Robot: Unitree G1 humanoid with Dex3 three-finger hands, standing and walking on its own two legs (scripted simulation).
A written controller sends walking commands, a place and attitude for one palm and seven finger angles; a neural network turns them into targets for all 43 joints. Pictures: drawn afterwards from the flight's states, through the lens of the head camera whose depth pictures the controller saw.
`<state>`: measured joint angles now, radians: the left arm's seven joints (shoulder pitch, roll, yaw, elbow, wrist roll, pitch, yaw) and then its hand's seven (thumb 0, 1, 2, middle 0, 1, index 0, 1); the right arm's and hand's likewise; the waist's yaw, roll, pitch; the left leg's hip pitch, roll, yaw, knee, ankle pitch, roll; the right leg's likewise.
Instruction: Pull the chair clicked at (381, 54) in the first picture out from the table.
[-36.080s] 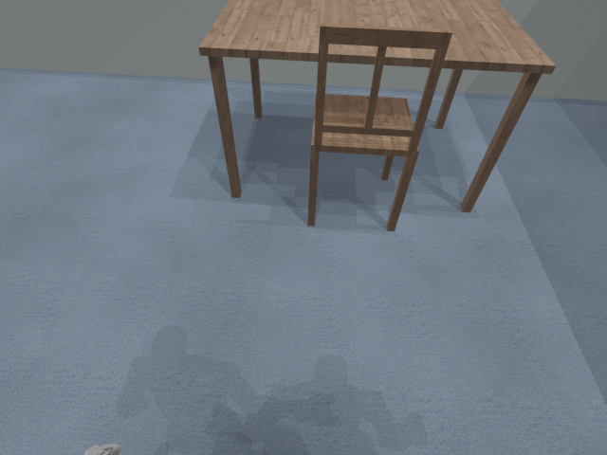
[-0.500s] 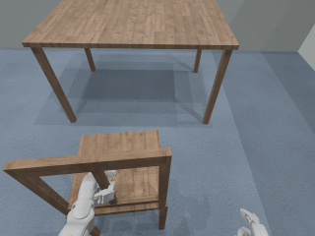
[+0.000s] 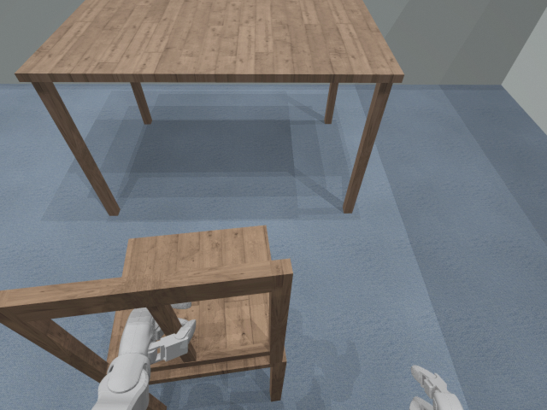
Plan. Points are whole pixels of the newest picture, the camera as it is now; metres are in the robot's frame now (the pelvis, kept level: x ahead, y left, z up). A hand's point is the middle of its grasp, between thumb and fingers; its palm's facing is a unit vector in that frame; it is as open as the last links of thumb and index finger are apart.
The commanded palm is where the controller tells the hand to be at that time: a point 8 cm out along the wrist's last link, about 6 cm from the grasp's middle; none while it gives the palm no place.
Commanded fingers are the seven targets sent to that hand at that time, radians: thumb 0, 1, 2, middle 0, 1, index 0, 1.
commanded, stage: open the thumb and straighten the fingers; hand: left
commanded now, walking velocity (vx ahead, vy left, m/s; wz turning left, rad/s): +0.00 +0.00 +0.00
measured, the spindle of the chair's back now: (175, 333) +0.26 +0.17 -0.10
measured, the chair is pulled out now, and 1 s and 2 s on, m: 0.65 0.65 0.65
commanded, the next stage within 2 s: draw the fingers out of the gap in 0.58 s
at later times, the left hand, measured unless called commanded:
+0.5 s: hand (167, 328) +0.26 +0.18 -0.07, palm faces +0.08 -0.98 -0.16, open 16.4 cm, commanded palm +0.24 +0.22 -0.04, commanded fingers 0.00 -0.55 0.20 0.00 0.00 0.00 0.00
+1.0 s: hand (162, 370) +0.20 +0.17 -0.07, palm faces +0.09 -0.98 -0.17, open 17.5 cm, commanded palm +0.17 +0.22 -0.04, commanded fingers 0.00 -0.55 0.20 0.00 0.00 0.00 0.00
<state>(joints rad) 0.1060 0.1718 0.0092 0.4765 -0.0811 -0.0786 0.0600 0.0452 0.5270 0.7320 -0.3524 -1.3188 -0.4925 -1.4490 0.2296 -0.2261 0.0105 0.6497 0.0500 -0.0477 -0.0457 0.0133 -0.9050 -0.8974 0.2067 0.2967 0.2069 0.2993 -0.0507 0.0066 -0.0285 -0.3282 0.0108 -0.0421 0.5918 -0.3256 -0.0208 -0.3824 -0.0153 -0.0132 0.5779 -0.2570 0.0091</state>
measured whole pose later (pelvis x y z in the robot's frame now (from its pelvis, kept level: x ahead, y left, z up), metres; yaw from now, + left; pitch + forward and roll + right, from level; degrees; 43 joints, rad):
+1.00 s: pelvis +0.02 +0.01 -0.04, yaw +2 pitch +12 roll -2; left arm 0.49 0.18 -0.03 -0.10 -0.07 0.18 0.07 -0.01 -0.53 0.21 0.00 -0.01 0.00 0.00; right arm 0.26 -0.24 0.00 0.50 0.03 -0.11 -0.10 0.02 -0.91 -0.90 0.21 0.30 0.21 0.30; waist -0.04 0.05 -0.15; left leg -0.63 -0.01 -0.08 0.94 -0.51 0.00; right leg -0.65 -0.04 -0.05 0.89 -0.44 0.03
